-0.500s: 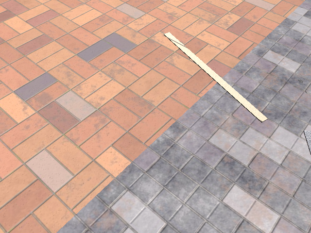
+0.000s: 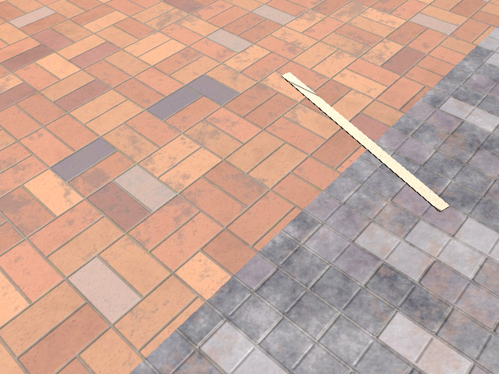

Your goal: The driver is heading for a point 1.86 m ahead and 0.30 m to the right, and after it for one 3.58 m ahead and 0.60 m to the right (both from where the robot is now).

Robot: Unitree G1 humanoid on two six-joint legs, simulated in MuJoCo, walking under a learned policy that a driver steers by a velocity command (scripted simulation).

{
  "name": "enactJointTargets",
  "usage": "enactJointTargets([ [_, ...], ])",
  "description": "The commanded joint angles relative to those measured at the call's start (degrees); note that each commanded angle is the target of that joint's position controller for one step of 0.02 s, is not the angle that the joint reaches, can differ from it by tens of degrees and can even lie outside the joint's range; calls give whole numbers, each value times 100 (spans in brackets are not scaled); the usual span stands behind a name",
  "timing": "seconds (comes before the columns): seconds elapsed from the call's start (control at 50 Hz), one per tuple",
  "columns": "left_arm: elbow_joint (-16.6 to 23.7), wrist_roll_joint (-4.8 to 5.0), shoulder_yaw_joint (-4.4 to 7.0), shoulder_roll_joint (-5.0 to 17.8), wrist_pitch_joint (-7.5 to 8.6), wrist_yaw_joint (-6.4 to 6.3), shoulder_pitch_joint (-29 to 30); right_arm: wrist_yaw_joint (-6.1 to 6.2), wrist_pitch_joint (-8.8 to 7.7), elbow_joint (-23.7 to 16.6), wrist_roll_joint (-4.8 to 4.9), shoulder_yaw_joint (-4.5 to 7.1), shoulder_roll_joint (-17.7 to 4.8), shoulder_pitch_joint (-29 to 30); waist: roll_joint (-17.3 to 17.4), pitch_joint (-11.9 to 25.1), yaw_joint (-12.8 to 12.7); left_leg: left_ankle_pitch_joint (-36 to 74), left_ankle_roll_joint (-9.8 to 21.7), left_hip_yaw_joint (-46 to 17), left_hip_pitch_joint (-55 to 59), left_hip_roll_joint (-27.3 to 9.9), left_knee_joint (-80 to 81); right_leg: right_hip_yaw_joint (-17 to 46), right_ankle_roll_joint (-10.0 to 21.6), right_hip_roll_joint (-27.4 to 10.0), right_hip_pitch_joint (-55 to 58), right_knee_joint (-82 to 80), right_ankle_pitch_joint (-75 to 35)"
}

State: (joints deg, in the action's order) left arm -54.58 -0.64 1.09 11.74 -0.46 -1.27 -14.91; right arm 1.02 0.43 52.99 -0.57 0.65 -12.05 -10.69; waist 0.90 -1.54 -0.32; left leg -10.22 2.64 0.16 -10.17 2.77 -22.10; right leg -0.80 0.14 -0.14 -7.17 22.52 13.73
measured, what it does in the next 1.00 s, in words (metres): walks ahead: right foot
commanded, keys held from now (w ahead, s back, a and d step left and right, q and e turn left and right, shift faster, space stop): no key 0.28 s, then w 0.32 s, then no key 0.40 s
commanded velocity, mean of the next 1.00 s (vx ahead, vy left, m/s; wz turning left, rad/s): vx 0.14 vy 0.00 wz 0.01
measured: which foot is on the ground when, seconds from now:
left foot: down 0.00-0.96, up 0.98-1.00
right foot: down 0.00-0.58, up 0.60-0.94, down 0.96-1.00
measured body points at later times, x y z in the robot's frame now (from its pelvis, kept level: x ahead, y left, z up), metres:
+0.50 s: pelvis +0.02 +0.00 +0.00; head +0.01 +0.01 +0.45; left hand -0.01 +0.24 -0.16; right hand +0.03 -0.25 -0.15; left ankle +0.01 +0.09 -0.72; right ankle -0.02 -0.12 -0.74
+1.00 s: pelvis +0.17 +0.02 -0.02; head +0.20 +0.01 +0.43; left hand +0.27 +0.24 -0.16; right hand +0.10 -0.19 -0.18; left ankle +0.04 +0.10 -0.73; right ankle +0.25 -0.05 -0.75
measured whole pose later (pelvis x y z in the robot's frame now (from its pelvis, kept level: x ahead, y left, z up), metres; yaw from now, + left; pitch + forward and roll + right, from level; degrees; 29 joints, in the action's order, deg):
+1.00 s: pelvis +0.17 +0.02 -0.02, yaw +0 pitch -1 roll +0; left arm -58.3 -1.1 0.9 8.8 3.0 -1.3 -6.8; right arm 2.2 -3.3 64.5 0.0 -0.7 -7.8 -23.4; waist 0.8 -4.7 1.6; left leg -28.1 3.1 2.0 -4.3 2.9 -37.8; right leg -5.6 5.5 2.3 -21.3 31.4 8.1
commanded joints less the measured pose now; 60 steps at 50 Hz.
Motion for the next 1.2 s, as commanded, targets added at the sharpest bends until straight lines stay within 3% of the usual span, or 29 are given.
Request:
enactJointTargets([
  [0.02, 6, 11, 109, 612, 86, -39, -128, 16, -70, 16, -2, 150, -597, -119, -402, -86, 35, 447, 104, -722, 193, -675, 383, 621, 171, -580, -315, -609, -438],
  [0.08, -123, 1, 93, 563, 82, -49, -116, 41, -77, 262, 5, 136, -549, -186, -201, -133, 10, 283, 47, -717, 86, -648, 487, 630, 215, -586, -268, -618, -289],
  [0.28, -539, 1, 18, 428, 87, -65, -187, 79, -66, 827, 4, 65, -468, -490, -83, -201, 34, 109, -1, -709, 20, -667, 551, 627, 264, -538, -349, -641, -111],
  [0.34, -583, -18, 100, 627, 24, -52, -347, 70, -13, 859, -23, 120, -595, -608, -238, -230, 2, -1938, 156, -515, -356, -349, 190, 703, 467, -367, -563, -603, 2103],
  [0.38, -582, -22, 138, 666, -19, -29, -529, 20, 4, 742, -72, 114, -481, -471, -450, -686, -104, -2566, 226, -440, -1111, -214, -231, 1224, 728, -631, -695, -865, 3162],
  [0.42, -702, -32, 224, 792, 4, -43, -826, -51, -79, 594, -132, 53, -154, -277, -994, -710, -192, -1367, 102, 171, -1515, -26, -1304, 2175, 1079, -1376, -287, -1489, 3268],
  [0.44, -711, -38, 259, 816, 36, -41, -814, -80, -137, 529, -169, 70, -227, -221, -986, -685, -182, -1081, 85, 188, -1546, -216, -1755, 2418, 1224, -1667, -338, -1692, 3004],
  [0.48, -646, -57, 294, 841, 119, -10, -592, -143, -242, 461, -134, 123, -352, -296, -786, -569, -10, -1388, 118, 111, -1499, -357, -1876, 2206, 1210, -1630, -334, -1662, 2532],
  [0.54, -515, 17, 332, 809, 158, 27, -75, -145, -351, 702, -52, 128, -114, -1128, -743, -642, 484, -905, 234, 488, 336, -68, -443, 1252, 933, -999, -1531, -1010, 2418],
  [0.56, -463, -13, 319, 693, 176, 35, -7, -97, -376, 890, -57, 169, -189, -1596, -413, -660, 629, -966, 238, 369, 1099, 0, -61, 968, 842, -716, -2084, -394, 2335],
  [0.58, -324, -42, 235, 380, 229, 66, 131, -26, -431, 999, -123, 248, -517, -2195, 607, -518, 831, -1980, 363, -1121, 1765, -1022, 785, 331, 646, -237, -2780, 1104, 1928],
  [0.6, -75, -40, 144, 37, 290, 122, 240, -22, -438, 1086, -78, 385, -1112, -2768, 1705, -373, 892, -3587, 838, -3459, 2078, -2297, 1785, -370, 504, 362, -3799, 2651, 1827],
  [0.62, -45, -195, 240, 496, 309, 156, 310, 4, -390, 1100, -113, 359, -966, -2459, 977, -755, 614, -3292, 1143, -3705, 1338, -2533, 1759, 65, 574, 25, -3773, 3486, 1596],
  [0.64, -100, -153, 243, 470, 340, 205, 309, -9, -426, 875, -106, 272, -668, -1840, 338, -945, 283, -2320, 1066, -3021, 942, -2246, 1603, 211, 576, -192, -3630, 3709, 1050],
  [0.66, -228, -109, 208, 314, 376, 229, 115, -15, -491, 760, -82, 227, -534, -1514, 163, -845, 97, -924, 922, -2328, 825, -1959, 1507, 200, 500, -289, -3343, 3678, 686],
  [0.7, -377, -149, 217, 288, 356, 237, -72, 22, -588, 746, -51, 137, -342, -1423, 190, -493, -56, 1924, 739, -1252, 953, -1583, 1200, -23, 306, -294, -2906, 3550, 328],
  [0.74, -381, -107, 201, 192, 285, 207, -65, 44, -604, 885, -56, 62, -229, -1664, 351, -185, -105, 4033, 669, -612, 1112, -1370, 743, -206, 178, -121, -2692, 3384, 187],
  [0.82, -133, -13, 68, 4, 196, 115, 709, 125, -507, 991, -71, -40, -211, -1754, 603, -218, 42, 4814, 560, -117, 842, -1139, 461, -476, 129, 84, -2199, 2067, -276],
  [0.86, -148, 7, 35, 45, 183, 61, 729, 141, -470, 1048, -81, -56, -224, -1814, 720, -123, 95, 4958, 543, -109, 803, -1158, 252, -548, 224, 184, -1747, 1610, -463],
  [0.9, -256, 5, 51, 150, 205, 12, 465, 147, -454, 1073, -52, -59, -244, -1748, 692, -50, 8, 5005, 547, -229, 782, -1268, -70, -506, 386, 235, -1271, 1310, -524],
  [0.94, -492, -28, 93, 228, 296, -36, -198, 133, -444, 1074, 14, -31, -328, -1526, 393, 69, -377, 4672, 379, -198, 648, -1160, -862, -428, 537, 216, -365, 322, -1360],
  [0.96, -616, -78, 166, 535, 380, -59, -680, 114, -477, 1043, 26, -34, -314, -1636, 87, 429, -464, 3360, 189, -149, 172, -954, -1484, 157, 641, -384, 603, 279, -3153],
  [0.98, -657, -140, 223, 872, 408, -56, -1080, 131, -441, 1044, 118, -77, -35, -2140, -676, 1049, -312, 133, 39, 112, -505, -399, -2737, 1376, 1281, -1682, 1582, 607, -5754],
  [1.0, -654, 6, 152, 653, 358, -30, -984, 142, -275, 1238, 189, -48, 104, -2472, -1049, 1503, -245, -2618, -25, 25, -573, 23, -3612, 2155, 2077, -2320, 1332, 312, -5844],
  [1.02, -562, 96, 105, 483, 323, -11, -535, 147, -160, 1202, -6, 6, -38, -2100, -691, 940, -119, -2815, -51, -210, -744, -129, -3907, 2109, 2053, -2135, 556, -90, -4112],
  [1.04, -465, 73, 57, 343, 287, -32, -84, 117, -116, 1105, -140, 18, 8, -1656, -532, 336, -42, -2565, -75, -256, -874, -206, -3836, 1871, 1837, -1866, -111, -461, -2862],
  [1.06, -471, 19, 89, 412, 236, -41, -16, 71, -99, 1045, -186, 43, 2, -1468, -544, 87, 33, -2296, -65, -204, -1008, -276, -3673, 1712, 1619, -1613, -396, -825, -1430],
  [1.1, -510, -2, 143, 441, 166, -41, -41, -18, -78, 1015, -201, 67, 14, -1370, -667, -103, 146, -1810, -62, -56, -1022, -362, -3313, 1519, 1300, -1261, -756, -1389, 776],
  [1.2, -519, -23, 239, 575, 230, -6, -238, -73, -130, 852, -177, 86, 124, -990, -521, -102, 168, -1431, -33, 214, -876, -344, -2458, 1355, 1235, -1244, -1023, -1739, 1598],
])
Keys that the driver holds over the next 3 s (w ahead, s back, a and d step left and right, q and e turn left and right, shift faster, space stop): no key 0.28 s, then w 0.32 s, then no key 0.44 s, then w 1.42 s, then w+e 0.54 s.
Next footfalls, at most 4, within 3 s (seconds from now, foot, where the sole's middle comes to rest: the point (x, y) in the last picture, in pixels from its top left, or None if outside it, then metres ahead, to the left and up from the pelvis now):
0.96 right None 0.29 -0.05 -0.78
1.38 left None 0.28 0.13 -0.78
1.84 right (293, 346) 0.61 -0.07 -0.78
2.38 left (240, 250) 0.93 0.08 -0.78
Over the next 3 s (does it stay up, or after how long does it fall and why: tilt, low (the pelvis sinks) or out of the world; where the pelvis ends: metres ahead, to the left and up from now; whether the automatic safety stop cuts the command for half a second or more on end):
stays up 1.09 -0.04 -0.03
